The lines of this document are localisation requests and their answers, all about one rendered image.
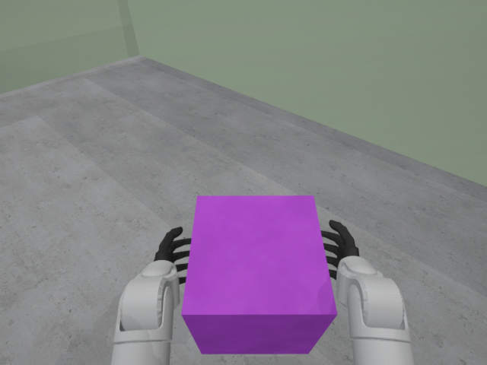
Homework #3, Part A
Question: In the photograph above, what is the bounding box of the left robot hand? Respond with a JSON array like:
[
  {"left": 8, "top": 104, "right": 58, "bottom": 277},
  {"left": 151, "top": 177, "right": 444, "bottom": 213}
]
[{"left": 154, "top": 227, "right": 192, "bottom": 284}]

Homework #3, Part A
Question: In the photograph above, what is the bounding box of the carton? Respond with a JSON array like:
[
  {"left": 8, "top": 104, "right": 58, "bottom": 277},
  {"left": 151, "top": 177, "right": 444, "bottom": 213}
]
[{"left": 181, "top": 195, "right": 338, "bottom": 354}]

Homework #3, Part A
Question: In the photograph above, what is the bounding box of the right robot hand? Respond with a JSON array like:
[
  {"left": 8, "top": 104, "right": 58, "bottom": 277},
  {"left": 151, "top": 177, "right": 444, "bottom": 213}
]
[{"left": 321, "top": 220, "right": 360, "bottom": 280}]

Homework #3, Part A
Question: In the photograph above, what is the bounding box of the robot left forearm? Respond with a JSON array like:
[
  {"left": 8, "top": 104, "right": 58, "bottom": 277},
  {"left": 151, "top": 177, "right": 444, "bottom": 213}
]
[{"left": 111, "top": 260, "right": 180, "bottom": 365}]

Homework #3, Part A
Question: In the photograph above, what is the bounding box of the robot right forearm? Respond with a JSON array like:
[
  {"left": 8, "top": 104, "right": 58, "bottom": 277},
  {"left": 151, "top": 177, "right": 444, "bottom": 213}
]
[{"left": 336, "top": 255, "right": 415, "bottom": 365}]

